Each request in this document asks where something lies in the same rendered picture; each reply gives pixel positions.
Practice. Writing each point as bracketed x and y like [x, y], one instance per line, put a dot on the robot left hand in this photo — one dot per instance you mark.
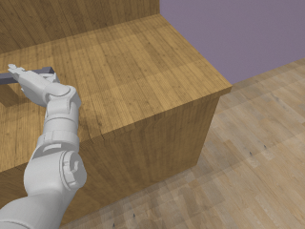
[33, 84]

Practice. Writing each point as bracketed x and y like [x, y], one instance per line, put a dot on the tap lever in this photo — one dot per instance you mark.
[6, 78]

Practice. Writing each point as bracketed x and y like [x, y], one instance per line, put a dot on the robot left forearm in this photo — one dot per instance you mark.
[61, 121]

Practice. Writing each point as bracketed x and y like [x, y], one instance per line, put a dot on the counter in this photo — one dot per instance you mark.
[148, 97]

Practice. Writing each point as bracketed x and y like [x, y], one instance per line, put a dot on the robot left upper arm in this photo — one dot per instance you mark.
[51, 182]

